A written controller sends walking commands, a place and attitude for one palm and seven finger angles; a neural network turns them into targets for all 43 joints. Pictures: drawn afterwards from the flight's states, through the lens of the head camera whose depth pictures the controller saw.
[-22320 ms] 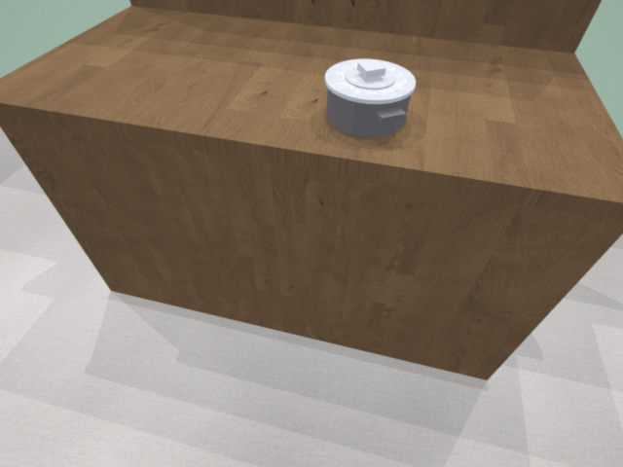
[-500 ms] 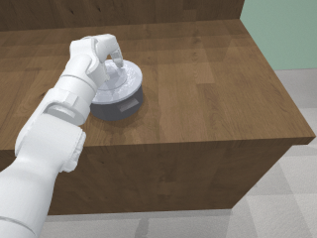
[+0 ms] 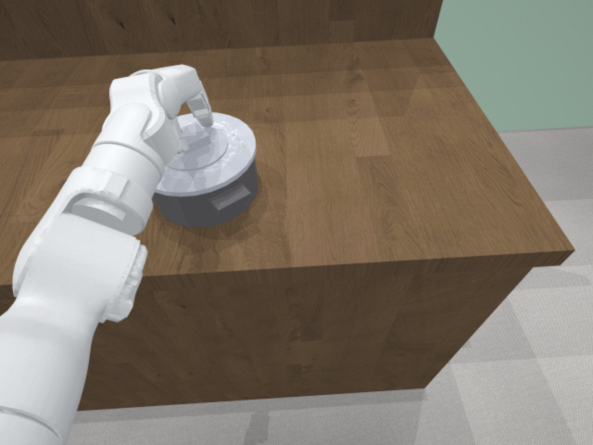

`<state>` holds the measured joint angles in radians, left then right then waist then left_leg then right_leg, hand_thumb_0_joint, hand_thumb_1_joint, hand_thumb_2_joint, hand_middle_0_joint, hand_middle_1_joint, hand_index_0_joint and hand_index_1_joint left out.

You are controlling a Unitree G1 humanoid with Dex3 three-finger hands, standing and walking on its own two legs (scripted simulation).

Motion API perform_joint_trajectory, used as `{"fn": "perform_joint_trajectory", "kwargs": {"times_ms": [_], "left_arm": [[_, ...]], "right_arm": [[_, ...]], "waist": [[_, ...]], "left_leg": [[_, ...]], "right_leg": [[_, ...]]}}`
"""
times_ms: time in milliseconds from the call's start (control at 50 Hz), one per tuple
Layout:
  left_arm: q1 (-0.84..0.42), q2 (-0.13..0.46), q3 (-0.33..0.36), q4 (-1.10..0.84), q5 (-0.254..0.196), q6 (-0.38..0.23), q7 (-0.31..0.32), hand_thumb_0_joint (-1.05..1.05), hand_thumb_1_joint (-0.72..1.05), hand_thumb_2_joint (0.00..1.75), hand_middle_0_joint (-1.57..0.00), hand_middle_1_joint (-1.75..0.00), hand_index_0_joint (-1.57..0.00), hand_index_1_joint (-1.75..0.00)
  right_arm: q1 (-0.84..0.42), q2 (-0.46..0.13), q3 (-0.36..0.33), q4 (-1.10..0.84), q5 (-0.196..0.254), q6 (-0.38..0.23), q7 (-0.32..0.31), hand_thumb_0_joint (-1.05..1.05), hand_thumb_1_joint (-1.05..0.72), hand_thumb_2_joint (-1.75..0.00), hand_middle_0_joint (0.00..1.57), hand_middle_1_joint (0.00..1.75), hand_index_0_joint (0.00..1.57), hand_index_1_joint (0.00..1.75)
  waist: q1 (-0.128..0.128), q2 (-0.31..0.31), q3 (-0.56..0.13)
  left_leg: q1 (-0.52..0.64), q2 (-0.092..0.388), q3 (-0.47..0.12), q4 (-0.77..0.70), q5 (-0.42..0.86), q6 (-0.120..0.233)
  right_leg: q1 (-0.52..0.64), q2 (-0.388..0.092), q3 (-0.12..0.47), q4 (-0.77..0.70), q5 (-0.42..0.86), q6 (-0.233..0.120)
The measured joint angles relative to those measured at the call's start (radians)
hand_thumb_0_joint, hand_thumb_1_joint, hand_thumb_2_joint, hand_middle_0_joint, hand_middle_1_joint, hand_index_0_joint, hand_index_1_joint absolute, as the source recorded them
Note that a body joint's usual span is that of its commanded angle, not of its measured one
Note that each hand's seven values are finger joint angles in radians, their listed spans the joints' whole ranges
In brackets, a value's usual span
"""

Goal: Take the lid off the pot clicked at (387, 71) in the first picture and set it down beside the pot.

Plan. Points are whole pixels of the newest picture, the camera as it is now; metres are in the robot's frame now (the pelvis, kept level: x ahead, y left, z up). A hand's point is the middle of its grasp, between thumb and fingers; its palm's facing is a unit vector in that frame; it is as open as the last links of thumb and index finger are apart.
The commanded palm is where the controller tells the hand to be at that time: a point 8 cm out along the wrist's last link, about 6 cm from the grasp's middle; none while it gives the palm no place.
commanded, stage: lower the open fingers around the knob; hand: left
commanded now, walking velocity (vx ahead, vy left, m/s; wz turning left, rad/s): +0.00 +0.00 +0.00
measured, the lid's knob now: (190, 137) +0.51 +0.12 +0.16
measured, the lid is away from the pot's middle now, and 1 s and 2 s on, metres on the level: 0.00 0.00 0.00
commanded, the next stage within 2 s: close the fingers and squeeze the knob in 0.46 s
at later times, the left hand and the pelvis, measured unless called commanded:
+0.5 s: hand (178, 131) +0.48 +0.13 +0.19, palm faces -0.35 -0.09 -0.93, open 10.1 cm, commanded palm +0.47 +0.14 +0.23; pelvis +0.00 +0.01 +0.00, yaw +0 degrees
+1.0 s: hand (181, 142) +0.47 +0.13 +0.18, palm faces -0.36 -0.07 -0.93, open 9.5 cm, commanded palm +0.47 +0.13 +0.23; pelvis -0.01 +0.01 +0.00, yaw +1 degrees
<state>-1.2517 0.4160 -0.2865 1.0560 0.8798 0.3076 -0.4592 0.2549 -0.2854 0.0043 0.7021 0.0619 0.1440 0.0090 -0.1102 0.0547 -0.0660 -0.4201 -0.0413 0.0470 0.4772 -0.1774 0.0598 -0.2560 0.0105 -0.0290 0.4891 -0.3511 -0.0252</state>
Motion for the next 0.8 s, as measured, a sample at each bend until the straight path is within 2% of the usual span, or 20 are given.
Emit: {"fn": "perform_joint_trajectory", "kwargs": {"times_ms": [320,580,620,720,800], "left_arm": [[-0.011,-0.022,-0.036,-0.012,0.002,0.009,0.003,0.00,-0.41,1.72,-0.89,-0.10,-0.88,-0.08],[-0.002,-0.026,-0.026,-0.018,0.002,0.010,0.006,0.00,-0.41,1.72,-0.88,-0.09,-0.88,-0.08],[0.008,-0.027,-0.032,-0.031,-0.004,0.012,0.002,0.00,-0.39,1.66,-0.84,-0.14,-0.85,-0.12],[0.032,-0.030,-0.034,-0.059,-0.014,0.010,-0.001,0.00,-0.26,1.36,-0.67,-0.36,-0.71,-0.37],[0.044,-0.040,-0.048,-0.081,-0.012,0.013,0.000,0.00,-0.17,1.20,-0.57,-0.53,-0.63,-0.54]], "right_arm": [[-0.003,0.001,-0.004,0.001,0.003,0.012,0.009,0.00,-0.91,-0.90,0.20,0.30,0.20,0.30],[0.004,0.004,-0.001,0.000,-0.001,0.008,0.009,0.00,-0.91,-0.90,0.20,0.30,0.20,0.30],[0.007,0.003,-0.005,-0.002,-0.002,0.009,0.011,0.00,-0.91,-0.90,0.20,0.30,0.20,0.30],[0.002,0.003,-0.006,-0.005,-0.001,0.009,0.012,0.00,-0.91,-0.90,0.20,0.30,0.20,0.30],[-0.008,0.005,-0.007,-0.006,-0.001,0.006,0.013,0.00,-0.91,-0.90,0.20,0.30,0.20,0.30]], "waist": [[0.008,0.007,0.003],[0.008,0.002,-0.006],[0.010,0.004,-0.006],[0.016,0.007,-0.003],[0.021,0.009,0.003]], "left_leg": [[-0.011,-0.010,-0.003,0.007,-0.002,0.008],[-0.011,-0.012,-0.001,0.008,-0.003,0.011],[-0.007,-0.013,-0.002,0.007,-0.003,0.012],[0.002,-0.014,-0.003,0.003,-0.001,0.012],[0.006,-0.016,-0.006,-0.001,0.004,0.013]], "right_leg": [[-0.007,-0.009,-0.004,0.006,-0.004,0.008],[-0.009,-0.011,-0.002,0.007,-0.004,0.010],[-0.003,-0.012,-0.003,0.004,-0.004,0.011],[0.006,-0.013,-0.004,0.001,-0.002,0.012],[0.010,-0.014,-0.006,0.001,0.000,0.012]]}}
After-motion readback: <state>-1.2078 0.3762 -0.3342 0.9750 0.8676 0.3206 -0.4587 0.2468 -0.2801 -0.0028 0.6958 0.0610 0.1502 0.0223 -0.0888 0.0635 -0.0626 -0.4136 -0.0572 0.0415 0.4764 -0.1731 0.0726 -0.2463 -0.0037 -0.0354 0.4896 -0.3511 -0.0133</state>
